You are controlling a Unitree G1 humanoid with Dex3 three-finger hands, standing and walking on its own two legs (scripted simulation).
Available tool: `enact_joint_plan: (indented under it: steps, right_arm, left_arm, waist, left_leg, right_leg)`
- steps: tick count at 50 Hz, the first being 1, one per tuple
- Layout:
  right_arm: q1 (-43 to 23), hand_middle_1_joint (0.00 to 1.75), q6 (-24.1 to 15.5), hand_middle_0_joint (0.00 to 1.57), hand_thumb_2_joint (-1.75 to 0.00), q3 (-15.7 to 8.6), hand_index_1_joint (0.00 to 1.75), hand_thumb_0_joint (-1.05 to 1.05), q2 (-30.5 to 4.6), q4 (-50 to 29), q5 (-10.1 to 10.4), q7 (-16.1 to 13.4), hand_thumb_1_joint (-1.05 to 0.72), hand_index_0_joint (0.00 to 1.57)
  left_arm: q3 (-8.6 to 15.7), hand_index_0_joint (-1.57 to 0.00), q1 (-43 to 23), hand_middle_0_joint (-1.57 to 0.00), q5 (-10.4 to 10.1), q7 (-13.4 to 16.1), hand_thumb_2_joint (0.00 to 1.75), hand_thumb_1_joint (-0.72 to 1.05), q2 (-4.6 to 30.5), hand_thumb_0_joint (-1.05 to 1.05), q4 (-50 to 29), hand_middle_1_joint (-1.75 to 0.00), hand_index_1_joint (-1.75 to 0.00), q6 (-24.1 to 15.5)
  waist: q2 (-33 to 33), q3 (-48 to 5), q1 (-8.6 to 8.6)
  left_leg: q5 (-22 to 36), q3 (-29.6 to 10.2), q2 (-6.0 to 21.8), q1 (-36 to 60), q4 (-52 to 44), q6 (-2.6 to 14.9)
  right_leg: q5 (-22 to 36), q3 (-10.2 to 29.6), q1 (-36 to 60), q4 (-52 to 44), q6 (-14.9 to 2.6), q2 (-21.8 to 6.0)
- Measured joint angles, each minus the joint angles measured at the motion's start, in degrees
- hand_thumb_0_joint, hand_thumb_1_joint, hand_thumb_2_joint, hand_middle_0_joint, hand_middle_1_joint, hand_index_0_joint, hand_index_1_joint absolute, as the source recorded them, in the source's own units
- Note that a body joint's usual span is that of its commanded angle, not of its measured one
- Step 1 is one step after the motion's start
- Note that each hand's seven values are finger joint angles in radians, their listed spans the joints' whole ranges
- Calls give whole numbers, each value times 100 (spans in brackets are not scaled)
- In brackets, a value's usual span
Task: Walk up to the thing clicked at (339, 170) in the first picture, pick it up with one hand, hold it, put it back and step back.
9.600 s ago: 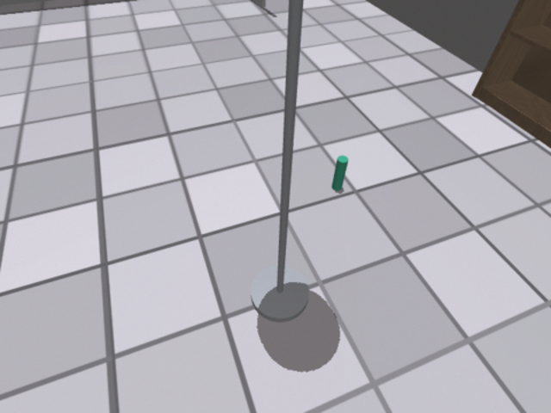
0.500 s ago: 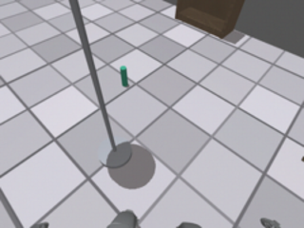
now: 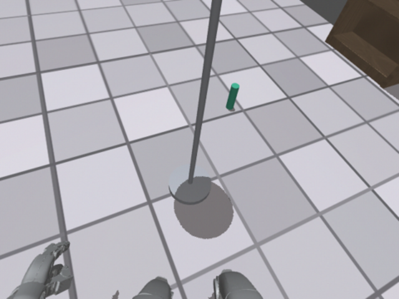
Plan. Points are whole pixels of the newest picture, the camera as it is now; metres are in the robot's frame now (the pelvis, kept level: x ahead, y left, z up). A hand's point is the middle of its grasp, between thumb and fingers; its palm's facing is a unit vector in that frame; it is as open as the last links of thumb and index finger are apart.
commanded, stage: walk up
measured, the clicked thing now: (232, 96) +1.35 -0.31 -0.66
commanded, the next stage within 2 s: none
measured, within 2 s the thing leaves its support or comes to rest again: neither
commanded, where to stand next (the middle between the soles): +0.08 -0.01 m, yaw +61 degrees
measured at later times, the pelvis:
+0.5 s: pelvis -0.04 -0.07 +0.01, yaw +25 degrees
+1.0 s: pelvis +0.02 -0.09 +0.00, yaw +47 degrees
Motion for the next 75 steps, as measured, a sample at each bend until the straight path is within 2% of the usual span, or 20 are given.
enact_joint_plan:
  steps: [5, 7, 8, 10, 15, 21, 26, 29, 32, 38, 42, 43, 46, 49, 54, 59, 62, 70, 72, 75]
  right_arm:
    - [-100, 30, 81, 21, -90, -48, 30, 0, -116, -292, -85, 46, -90, 21]
    - [-232, 30, 146, 21, -90, -87, 30, 0, -206, -350, -83, 55, -90, 21]
    - [-305, 30, 183, 21, -90, -109, 30, 0, -201, -315, -69, 35, -90, 21]
    - [-383, 30, 226, 21, -90, -110, 30, 0, -140, -186, -59, 8, -90, 20]
    - [-254, 30, 200, 21, -90, -163, 30, 0, -262, 27, 3, 228, -90, 20]
    - [-15, 30, 205, 21, -90, -168, 30, 0, -302, 345, -19, 373, -90, 20]
    - [75, 30, 29, 21, -90, -177, 30, 0, -251, 452, 128, 346, -91, 20]
    - [89, 30, -132, 21, -90, -157, 30, 0, -144, 387, 103, 222, -90, 20]
    - [189, 30, -213, 21, -90, -18, 30, 0, -17, 383, 137, 134, -90, 20]
    - [228, 30, -206, 21, -90, 111, 30, 0, 38, 345, 83, 105, -90, 21]
    - [110, 31, -109, 21, -90, 96, 30, 0, -66, 213, 83, 75, -90, 21]
    - [37, 31, -77, 21, -90, 77, 30, 0, -115, 202, 110, 48, -90, 21]
    - [-224, 30, 42, 21, -90, 17, 30, 0, -156, 276, 112, -49, -90, 21]
    - [-370, 30, 46, 21, -90, -43, 30, 0, -264, 352, 108, 34, -90, 20]
    - [-447, 30, 43, 21, -90, -102, 30, 0, -294, 473, 94, 237, -91, 20]
    - [-373, 30, -22, 21, -90, -135, 30, 0, -267, 666, 59, 219, -91, 20]
    - [-324, 30, -40, 21, -90, -78, 30, 0, -220, 714, 14, 157, -90, 20]
    - [-467, 30, -93, 21, -90, 121, 30, 0, -49, 831, 97, 54, -90, 21]
    - [-614, 30, -51, 21, -90, 141, 30, 0, -61, 884, 162, 40, -90, 21]
    - [-798, 30, -12, 21, -90, 148, 30, 0, -5, 972, 206, 21, -90, 20]
  left_arm:
    - [54, -20, 41, -20, -36, 42, 90, 91, -6, 0, -78, -30, -30, -92]
    - [78, -20, 78, -20, -22, 77, 90, 91, -89, 0, -56, -30, -30, -175]
    - [59, -20, 136, -20, 18, 75, 90, 91, -111, 0, -48, -30, -30, -198]
    - [26, -20, 225, -20, 72, 43, 90, 91, -125, 0, 41, -30, -30, -189]
    - [15, -20, 558, -20, 117, 8, 89, 90, -268, 1, 349, -30, -30, -259]
    - [43, -20, 1056, -20, 113, -137, 89, 90, -87, 1, 323, -30, -30, -307]
    - [107, -20, 1332, -20, 113, -246, 90, 90, 208, 1, 354, -30, -30, -166]
    - [156, -20, 1402, -20, 90, -206, 90, 90, 311, 1, 484, -30, -30, -28]
    - [110, -20, 1349, -20, 55, -225, 90, 91, 331, 1, 582, -30, -30, -48]
    - [64, -20, 1277, -20, -15, -206, 90, 91, 206, 1, 539, -30, -30, -188]
    - [17, -20, 1117, -20, -59, -97, 90, 91, 70, 1, 501, -30, -30, -287]
    - [12, -20, 1048, -20, -37, -53, 90, 91, -1, 1, 491, -30, -30, -337]
    - [-99, -20, 839, -20, 14, -14, 90, 90, -165, 0, 452, -30, -30, -386]
    - [-212, -20, 735, -20, 32, 15, 89, 90, -319, 0, 455, -30, -30, -427]
    - [-206, -20, 808, -21, 75, 18, 89, 90, -189, 0, 503, -30, -30, -417]
    - [-129, -20, 863, -21, -7, 58, 89, 90, 99, 0, 653, -30, -30, -260]
    - [-112, -20, 868, -20, -72, 129, 90, 90, 116, 0, 901, -30, -30, -136]
    - [-124, -20, 720, -20, -164, 167, 90, 91, 44, 0, 1118, -30, -30, -294]
    - [-158, -20, 644, -20, -132, 191, 90, 91, -81, 0, 1182, -30, -30, -358]
    - [-270, -20, 558, -20, -102, 144, 90, 90, -193, 0, 1203, -30, -30, -381]
  waist:
    - [166, -33, 29]
    - [379, 51, 103]
    - [421, 70, 116]
    - [291, 70, 156]
    - [223, -106, 280]
    - [153, -394, 495]
    - [43, -600, 545]
    - [-144, -601, 432]
    - [-195, -594, 289]
    - [-121, -477, 227]
    - [117, -363, 210]
    - [240, -304, 238]
    - [356, -143, 244]
    - [436, -87, 306]
    - [308, -210, 397]
    - [71, -351, 371]
    - [113, -437, 212]
    - [241, -277, 147]
    - [427, -192, 183]
    - [471, -175, 204]
  left_leg:
    - [84, -579, -75, -339, 144, -229]
    - [-127, -786, -13, -467, 375, -178]
    - [-562, -722, -7, -591, 658, -79]
    - [-1118, -27, 12, -903, 1487, -57]
    - [-868, 971, 396, -939, 2517, 54]
    - [-1126, 1331, 799, -104, 1383, -55]
    - [-1162, 1640, 730, 832, -223, 82]
    - [-697, 1515, 468, 878, -237, 219]
    - [-693, 1186, 380, 985, -306, 311]
    - [-823, 682, 376, 1019, -101, 74]
    - [-1189, 308, 395, 668, 566, -115]
    - [-1288, 226, 422, 519, 853, -60]
    - [-1875, 623, 349, -83, 2083, 160]
    - [-1697, 1169, 473, -403, 2558, 184]
    - [-1685, 1534, 632, -215, 1536, 152]
    - [-846, 1688, 438, 357, 394, 257]
    - [-938, 1518, 388, 311, 537, 377]
    - [-984, 1129, 362, 336, 576, 287]
    - [-1077, 1016, 447, 291, 756, 231]
    - [-1214, 1035, 406, 263, 842, 269]
  right_leg:
    - [-179, 67, 427, -1015, -72, 307]
    - [671, -104, 607, -1502, -51, 453]
    - [845, -225, 610, -1506, -20, 434]
    - [841, -398, 681, -1527, -57, 192]
    - [1103, -780, 1066, -2184, -114, -268]
    - [1221, -1265, 1260, -2525, -108, -572]
    - [862, -1655, 1136, -2062, 2, -883]
    - [58, -1142, 661, -777, 90, -845]
    - [348, -691, 212, -52, 123, -612]
    - [744, -462, -12, -692, 140, -579]
    - [1177, -480, 430, -1692, 5, -315]
    - [1320, -544, 419, -1678, 85, -252]
    - [1124, -788, 355, -1396, 147, -437]
    - [1148, -969, 526, -1595, 102, -632]
    - [1140, -1166, 612, -1750, 66, -887]
    - [515, -1204, 453, -1135, 118, -1193]
    - [-103, -749, 244, -511, 107, -832]
    - [410, -593, 612, -1346, -24, -446]
    - [902, -676, 786, -1655, 186, -332]
    - [776, -778, 790, -1547, 294, -434]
